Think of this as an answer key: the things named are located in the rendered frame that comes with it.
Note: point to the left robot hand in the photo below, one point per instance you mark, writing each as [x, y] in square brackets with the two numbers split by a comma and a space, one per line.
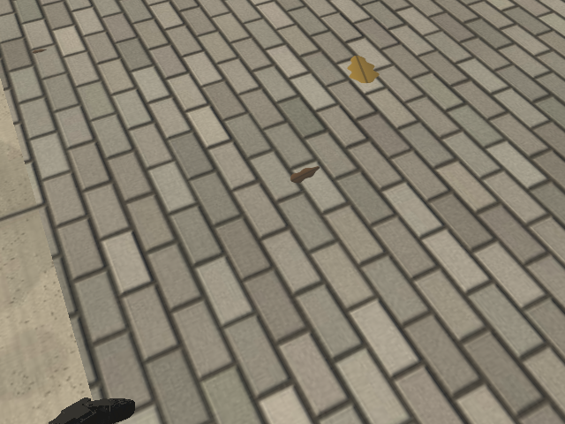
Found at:
[103, 411]

